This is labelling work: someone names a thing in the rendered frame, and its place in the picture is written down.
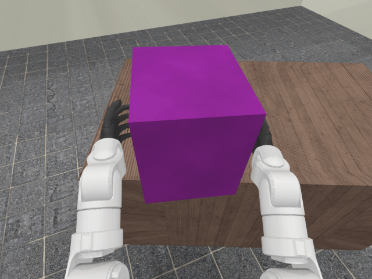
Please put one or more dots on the robot right hand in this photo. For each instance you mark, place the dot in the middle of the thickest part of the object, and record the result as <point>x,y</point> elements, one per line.
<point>264,137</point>

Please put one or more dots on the pedestal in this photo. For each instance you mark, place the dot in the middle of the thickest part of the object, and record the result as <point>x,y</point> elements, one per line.
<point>320,118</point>

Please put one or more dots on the carton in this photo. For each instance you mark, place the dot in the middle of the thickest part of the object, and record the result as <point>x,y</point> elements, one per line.
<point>194,120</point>

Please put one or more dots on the robot left hand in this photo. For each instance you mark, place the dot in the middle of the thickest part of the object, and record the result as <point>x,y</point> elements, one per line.
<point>111,127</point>

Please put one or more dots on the left robot upper arm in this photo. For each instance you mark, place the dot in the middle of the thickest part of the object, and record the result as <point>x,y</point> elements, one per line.
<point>100,270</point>

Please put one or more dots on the right robot forearm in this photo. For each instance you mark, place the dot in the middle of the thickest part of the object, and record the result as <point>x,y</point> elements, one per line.
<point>285,235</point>

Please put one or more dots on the left robot forearm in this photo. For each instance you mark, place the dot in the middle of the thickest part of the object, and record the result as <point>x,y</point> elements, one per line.
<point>98,230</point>

